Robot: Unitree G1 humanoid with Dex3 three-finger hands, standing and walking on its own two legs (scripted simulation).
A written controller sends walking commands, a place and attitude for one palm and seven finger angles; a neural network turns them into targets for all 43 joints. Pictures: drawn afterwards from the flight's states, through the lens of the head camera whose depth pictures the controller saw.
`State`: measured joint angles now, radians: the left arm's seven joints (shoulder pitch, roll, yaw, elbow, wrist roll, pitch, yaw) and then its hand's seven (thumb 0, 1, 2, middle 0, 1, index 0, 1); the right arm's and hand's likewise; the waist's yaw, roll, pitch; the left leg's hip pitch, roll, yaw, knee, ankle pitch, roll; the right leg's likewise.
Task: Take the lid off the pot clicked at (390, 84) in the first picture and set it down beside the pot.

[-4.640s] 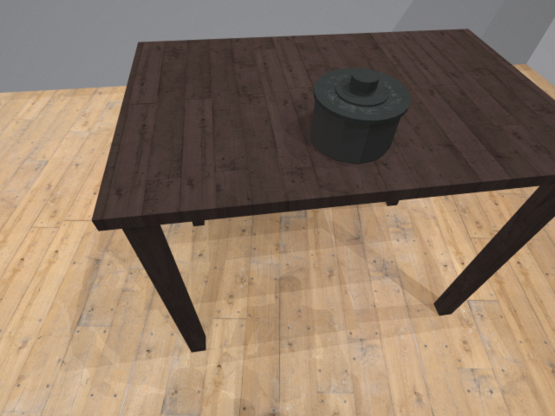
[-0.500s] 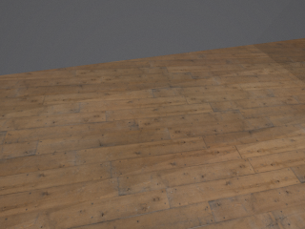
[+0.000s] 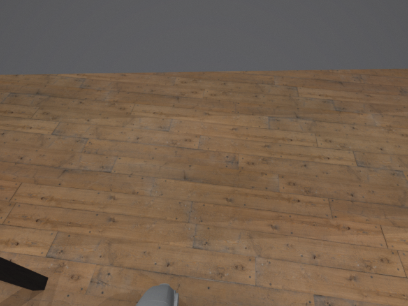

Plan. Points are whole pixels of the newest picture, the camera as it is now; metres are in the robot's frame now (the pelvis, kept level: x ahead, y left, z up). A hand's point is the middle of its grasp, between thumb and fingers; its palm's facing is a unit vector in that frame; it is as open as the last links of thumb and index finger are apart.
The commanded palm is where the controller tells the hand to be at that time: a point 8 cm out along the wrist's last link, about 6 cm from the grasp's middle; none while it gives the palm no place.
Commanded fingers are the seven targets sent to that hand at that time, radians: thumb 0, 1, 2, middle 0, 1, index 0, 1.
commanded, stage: turn to face it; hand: left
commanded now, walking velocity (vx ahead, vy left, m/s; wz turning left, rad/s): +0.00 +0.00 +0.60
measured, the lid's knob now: out of the picture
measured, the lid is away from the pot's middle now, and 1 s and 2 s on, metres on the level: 0.00 0.00 0.00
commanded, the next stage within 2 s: none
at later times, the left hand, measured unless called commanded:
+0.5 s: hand out of the picture +0.03 +0.25 -0.15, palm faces +0.34 -0.89 -0.31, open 7.4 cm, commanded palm none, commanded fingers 0.00 0.90 0.90 -0.20 -0.30 -0.20 -0.30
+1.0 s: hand out of the picture -0.10 +0.22 -0.20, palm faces +0.62 -0.75 -0.23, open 7.4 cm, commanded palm none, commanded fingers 0.00 0.90 0.90 -0.20 -0.30 -0.20 -0.30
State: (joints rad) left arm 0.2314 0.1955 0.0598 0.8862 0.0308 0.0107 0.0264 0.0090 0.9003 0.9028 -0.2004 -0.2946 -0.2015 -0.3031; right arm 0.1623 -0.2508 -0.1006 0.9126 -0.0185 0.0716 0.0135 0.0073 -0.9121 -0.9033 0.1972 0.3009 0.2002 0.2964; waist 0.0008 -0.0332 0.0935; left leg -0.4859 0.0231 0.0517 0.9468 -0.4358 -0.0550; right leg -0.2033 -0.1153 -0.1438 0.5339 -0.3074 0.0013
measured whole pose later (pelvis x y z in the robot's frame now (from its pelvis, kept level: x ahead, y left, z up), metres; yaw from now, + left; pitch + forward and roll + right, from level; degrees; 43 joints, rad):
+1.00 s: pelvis -0.01 +0.01 -0.02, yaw +37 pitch +0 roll +0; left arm 0.23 0.27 0.08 0.89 0.02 0.07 0.02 0.01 0.90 0.90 -0.20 -0.29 -0.20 -0.30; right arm 0.12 -0.23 -0.07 0.86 -0.02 0.03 0.01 0.00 -0.91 -0.90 0.20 0.30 0.20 0.30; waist 0.01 -0.08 0.12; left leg -0.34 -0.02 0.02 0.65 -0.31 0.04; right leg -0.41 -0.12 -0.06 1.06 -0.52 0.08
